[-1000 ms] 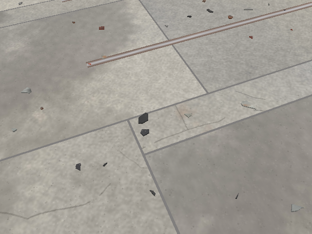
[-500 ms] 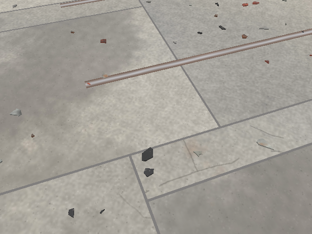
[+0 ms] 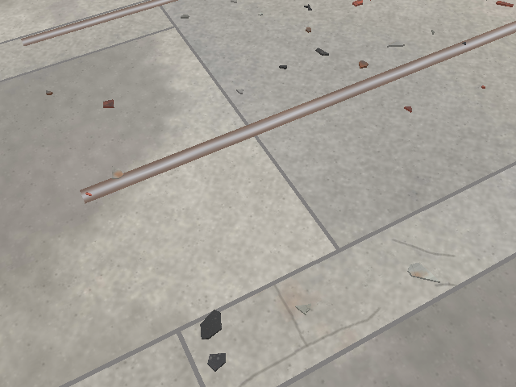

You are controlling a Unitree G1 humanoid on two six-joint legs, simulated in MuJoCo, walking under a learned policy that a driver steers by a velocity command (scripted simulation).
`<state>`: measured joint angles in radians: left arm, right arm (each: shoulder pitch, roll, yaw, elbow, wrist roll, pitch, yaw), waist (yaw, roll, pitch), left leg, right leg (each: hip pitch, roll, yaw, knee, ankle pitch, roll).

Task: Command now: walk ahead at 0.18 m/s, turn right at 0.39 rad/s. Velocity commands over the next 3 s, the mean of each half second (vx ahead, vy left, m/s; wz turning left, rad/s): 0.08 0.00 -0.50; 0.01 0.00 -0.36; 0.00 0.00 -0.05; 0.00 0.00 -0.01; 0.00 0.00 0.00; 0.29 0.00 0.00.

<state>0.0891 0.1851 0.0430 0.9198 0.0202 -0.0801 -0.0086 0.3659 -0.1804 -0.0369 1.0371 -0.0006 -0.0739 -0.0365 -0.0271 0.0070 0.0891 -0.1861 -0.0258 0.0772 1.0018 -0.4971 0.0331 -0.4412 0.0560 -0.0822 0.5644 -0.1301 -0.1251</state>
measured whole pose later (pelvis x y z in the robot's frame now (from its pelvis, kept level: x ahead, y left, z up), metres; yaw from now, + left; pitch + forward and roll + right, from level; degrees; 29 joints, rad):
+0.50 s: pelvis +0.04 +0.02 +0.02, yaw -16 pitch +2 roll +1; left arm 0.25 0.27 0.10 0.87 0.02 0.04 0.00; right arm 0.14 -0.24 -0.05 0.83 0.00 0.02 -0.05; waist 0.05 -0.03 0.02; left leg -0.33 -0.06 -0.07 0.66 -0.41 0.00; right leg -0.35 0.16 0.20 0.39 -0.05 -0.07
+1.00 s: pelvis +0.03 +0.03 +0.02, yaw -26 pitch -1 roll -1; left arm 0.15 0.24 0.03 0.86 0.01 0.04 0.01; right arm 0.26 -0.26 -0.04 0.85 -0.01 0.02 -0.02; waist -0.04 0.03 0.05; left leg -0.23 0.03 0.04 0.52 -0.32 0.02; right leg -0.15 0.05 0.03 0.42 -0.24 -0.03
